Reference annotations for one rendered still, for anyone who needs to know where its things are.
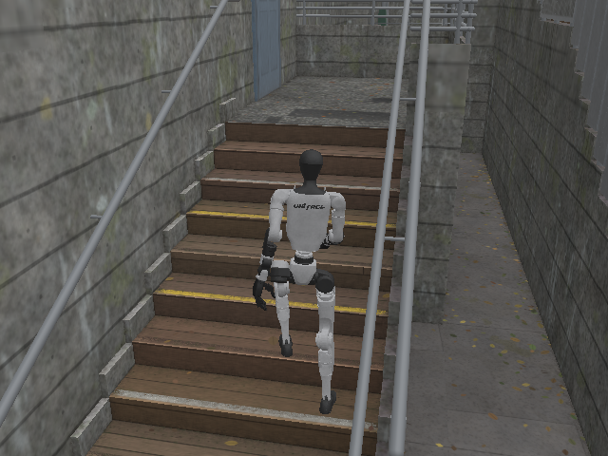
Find stairs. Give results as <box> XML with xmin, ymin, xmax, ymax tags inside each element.
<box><xmin>86</xmin><ymin>122</ymin><xmax>406</xmax><ymax>456</ymax></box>

